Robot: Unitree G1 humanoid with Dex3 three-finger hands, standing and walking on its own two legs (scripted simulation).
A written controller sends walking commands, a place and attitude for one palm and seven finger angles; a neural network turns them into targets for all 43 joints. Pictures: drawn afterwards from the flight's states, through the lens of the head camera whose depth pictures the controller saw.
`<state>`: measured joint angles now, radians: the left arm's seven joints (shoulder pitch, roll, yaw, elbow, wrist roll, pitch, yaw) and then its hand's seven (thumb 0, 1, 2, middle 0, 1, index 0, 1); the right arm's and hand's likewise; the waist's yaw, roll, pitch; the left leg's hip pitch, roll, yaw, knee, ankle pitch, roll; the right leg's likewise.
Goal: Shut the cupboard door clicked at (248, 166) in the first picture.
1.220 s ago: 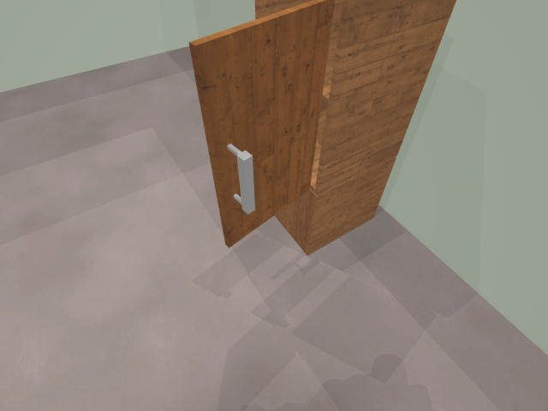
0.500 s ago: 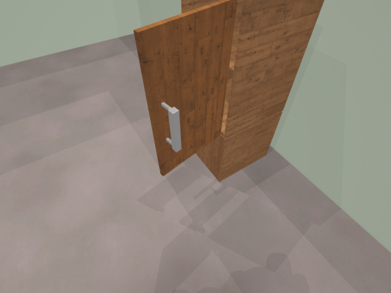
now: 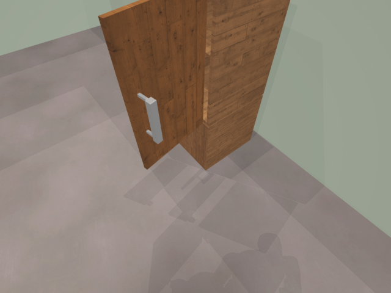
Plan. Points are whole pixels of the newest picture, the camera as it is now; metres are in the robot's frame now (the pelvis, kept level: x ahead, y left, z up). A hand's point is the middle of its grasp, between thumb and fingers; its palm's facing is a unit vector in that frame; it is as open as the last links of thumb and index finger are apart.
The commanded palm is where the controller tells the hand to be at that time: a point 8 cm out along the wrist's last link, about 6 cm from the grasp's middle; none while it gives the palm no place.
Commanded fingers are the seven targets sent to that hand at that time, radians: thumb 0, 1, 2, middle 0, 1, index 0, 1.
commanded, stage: walk around to get in front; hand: left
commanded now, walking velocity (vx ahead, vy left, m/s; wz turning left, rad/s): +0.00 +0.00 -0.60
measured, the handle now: (150, 119) +0.60 +0.19 -0.07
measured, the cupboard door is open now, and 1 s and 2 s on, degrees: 100 100 100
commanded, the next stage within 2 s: none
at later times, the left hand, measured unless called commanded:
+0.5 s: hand out of the picture +0.06 +0.17 -0.16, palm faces -0.19 -0.94 -0.27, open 7.4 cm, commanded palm none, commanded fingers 0.00 0.90 0.90 -0.20 -0.30 -0.20 -0.30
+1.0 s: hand (155, 282) +0.17 +0.11 -0.17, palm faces -0.55 -0.78 -0.30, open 7.4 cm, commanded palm none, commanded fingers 0.00 0.90 0.90 -0.20 -0.30 -0.20 -0.30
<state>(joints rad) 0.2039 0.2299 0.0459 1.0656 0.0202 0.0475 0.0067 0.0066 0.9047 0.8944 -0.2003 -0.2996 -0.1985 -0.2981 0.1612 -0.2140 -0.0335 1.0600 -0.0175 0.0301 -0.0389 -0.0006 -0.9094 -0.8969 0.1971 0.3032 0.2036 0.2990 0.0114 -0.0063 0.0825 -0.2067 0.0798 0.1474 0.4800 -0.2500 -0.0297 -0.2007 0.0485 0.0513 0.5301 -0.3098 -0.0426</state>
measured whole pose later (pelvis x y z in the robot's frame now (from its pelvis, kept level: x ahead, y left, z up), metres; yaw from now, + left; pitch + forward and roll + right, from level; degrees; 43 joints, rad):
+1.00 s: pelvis -0.04 -0.02 -0.02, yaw -35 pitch +0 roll +0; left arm 0.16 0.28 0.07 0.87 0.04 0.05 -0.01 0.01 0.91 0.89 -0.20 -0.30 -0.20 -0.30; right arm 0.18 -0.29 -0.05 0.91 -0.01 0.06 -0.02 0.00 -0.91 -0.90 0.20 0.30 0.20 0.30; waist 0.00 0.00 0.14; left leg -0.44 0.08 0.02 1.01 -0.53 -0.06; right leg -0.38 0.01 0.06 0.67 -0.29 0.00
